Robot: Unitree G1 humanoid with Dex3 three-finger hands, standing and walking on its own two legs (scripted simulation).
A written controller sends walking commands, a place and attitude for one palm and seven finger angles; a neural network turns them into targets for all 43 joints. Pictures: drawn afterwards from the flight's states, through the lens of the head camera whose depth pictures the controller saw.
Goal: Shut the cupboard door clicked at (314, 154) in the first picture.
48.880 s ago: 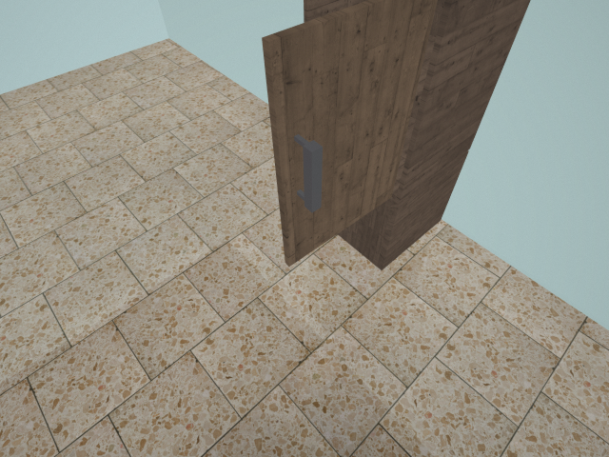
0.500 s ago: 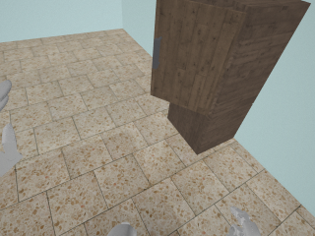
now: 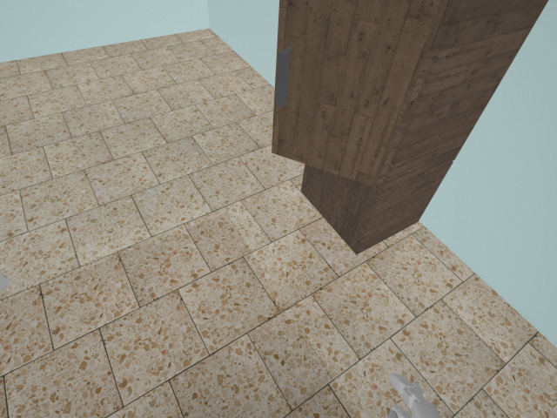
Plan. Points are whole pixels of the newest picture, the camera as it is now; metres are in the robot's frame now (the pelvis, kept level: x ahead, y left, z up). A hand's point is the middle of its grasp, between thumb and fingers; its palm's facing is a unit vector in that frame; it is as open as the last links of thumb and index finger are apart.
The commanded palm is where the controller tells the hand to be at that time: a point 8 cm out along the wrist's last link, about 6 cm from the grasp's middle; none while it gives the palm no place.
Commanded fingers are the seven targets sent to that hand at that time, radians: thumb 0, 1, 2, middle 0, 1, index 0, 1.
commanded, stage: stop stepping back and stand still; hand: left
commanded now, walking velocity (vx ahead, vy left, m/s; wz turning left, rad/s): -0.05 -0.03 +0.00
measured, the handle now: (284, 76) +1.02 +0.02 -0.02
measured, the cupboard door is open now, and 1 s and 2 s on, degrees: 35 35 35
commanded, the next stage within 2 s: let the arm hang, fingers relaxed in 0.44 s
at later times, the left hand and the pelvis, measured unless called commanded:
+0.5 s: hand (50, 269) +0.23 +0.26 +0.16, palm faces +0.43 -0.74 -0.52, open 7.4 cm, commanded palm +0.17 +0.29 +0.17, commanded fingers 0.00 0.90 0.90 -0.20 -0.30 -0.20 -0.30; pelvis +0.03 -0.02 -0.01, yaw +1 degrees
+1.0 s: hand out of the picture -0.04 +0.21 -0.18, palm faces +0.06 -0.98 -0.21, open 7.0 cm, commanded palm none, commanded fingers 0.00 0.90 0.90 -0.20 -0.30 -0.20 -0.30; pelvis -0.03 +0.02 -0.01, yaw +2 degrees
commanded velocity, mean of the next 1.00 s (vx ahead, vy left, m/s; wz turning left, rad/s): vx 0.00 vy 0.00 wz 0.00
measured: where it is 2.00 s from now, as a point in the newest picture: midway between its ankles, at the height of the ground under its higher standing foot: outside the picture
